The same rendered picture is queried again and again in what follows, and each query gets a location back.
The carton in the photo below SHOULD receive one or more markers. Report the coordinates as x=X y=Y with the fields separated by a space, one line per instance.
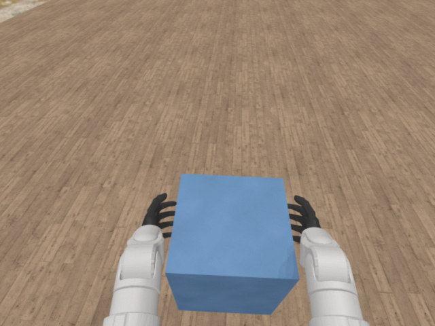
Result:
x=231 y=247

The robot right hand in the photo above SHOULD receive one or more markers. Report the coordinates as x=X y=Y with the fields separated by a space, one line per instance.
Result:
x=308 y=218

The robot left hand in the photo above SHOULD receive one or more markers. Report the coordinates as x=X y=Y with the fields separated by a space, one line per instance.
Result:
x=153 y=215

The left robot forearm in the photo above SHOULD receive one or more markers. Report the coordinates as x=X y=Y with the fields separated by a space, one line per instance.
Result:
x=138 y=280

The right robot forearm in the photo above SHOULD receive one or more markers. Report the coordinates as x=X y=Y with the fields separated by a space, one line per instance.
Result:
x=330 y=283

